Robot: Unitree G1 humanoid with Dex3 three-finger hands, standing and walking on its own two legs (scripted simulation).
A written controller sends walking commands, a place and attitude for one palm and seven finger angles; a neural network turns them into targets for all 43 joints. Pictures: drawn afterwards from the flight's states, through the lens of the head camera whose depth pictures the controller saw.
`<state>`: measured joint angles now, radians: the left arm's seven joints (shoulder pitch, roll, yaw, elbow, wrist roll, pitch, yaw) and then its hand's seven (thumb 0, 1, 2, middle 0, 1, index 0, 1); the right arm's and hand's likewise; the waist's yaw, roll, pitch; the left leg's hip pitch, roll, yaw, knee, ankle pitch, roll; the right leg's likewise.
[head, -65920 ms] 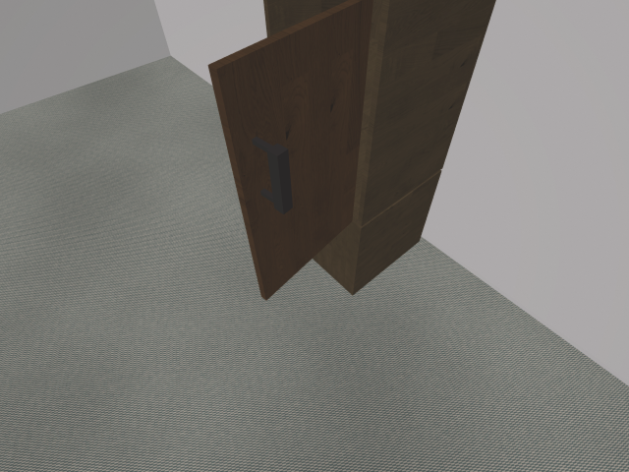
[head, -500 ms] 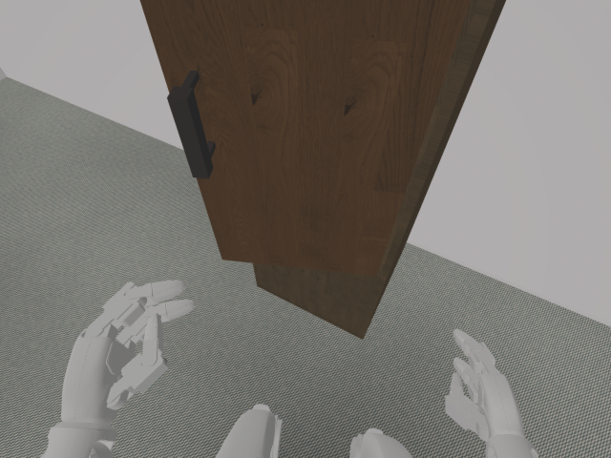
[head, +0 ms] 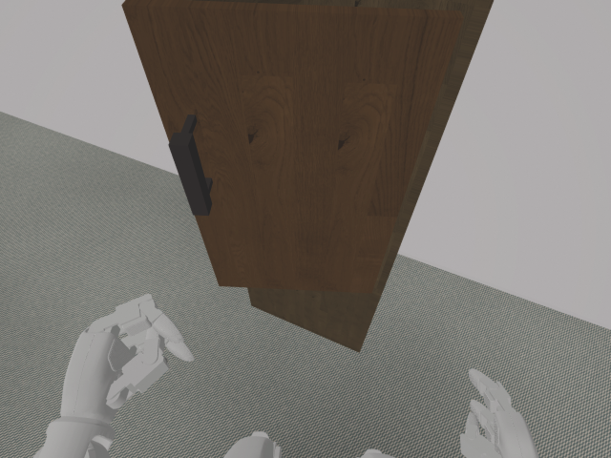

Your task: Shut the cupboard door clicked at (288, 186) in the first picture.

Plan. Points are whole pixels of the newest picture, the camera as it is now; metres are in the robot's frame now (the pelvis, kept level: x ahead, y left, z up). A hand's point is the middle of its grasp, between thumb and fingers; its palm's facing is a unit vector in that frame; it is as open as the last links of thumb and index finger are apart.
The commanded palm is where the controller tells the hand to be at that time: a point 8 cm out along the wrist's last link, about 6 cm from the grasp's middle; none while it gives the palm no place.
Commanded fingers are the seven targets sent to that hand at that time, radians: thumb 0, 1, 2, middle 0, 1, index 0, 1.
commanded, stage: raise the hand and make a fist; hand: left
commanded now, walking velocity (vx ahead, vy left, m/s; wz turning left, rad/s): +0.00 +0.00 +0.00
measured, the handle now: (196, 166) +0.47 +0.19 +0.12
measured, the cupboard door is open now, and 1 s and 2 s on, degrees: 22 22 22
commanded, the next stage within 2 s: bring the fist close to the handle in 0.84 s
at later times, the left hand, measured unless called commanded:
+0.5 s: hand (142, 322) +0.23 +0.18 +0.12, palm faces +0.03 -1.00 -0.05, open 3.1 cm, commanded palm +0.20 +0.23 +0.12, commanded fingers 0.00 0.90 0.90 -1.30 -1.50 -1.30 -1.50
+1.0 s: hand (156, 327) +0.23 +0.17 +0.12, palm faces +0.03 -1.00 -0.04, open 3.1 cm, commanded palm +0.22 +0.22 +0.12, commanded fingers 0.00 0.90 0.90 -1.30 -1.50 -1.30 -1.50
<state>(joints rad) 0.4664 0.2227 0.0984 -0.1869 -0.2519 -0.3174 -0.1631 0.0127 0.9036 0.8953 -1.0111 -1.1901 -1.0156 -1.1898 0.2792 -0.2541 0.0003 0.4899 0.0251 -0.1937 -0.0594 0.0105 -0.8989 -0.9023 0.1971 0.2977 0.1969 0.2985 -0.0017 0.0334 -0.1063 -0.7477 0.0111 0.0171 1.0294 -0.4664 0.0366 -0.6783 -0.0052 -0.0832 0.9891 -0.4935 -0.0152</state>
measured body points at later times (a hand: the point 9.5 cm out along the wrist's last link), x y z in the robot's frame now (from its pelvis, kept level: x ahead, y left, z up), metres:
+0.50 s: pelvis +0.01 -0.01 +0.02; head +0.03 -0.02 +0.47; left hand +0.23 +0.24 +0.13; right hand +0.18 -0.23 -0.05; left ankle +0.03 +0.09 -0.67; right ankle +0.00 -0.11 -0.67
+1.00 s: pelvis +0.01 -0.02 +0.03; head +0.02 -0.03 +0.48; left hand +0.22 +0.22 +0.12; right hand +0.18 -0.25 -0.04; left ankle +0.03 +0.09 -0.67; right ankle +0.00 -0.11 -0.67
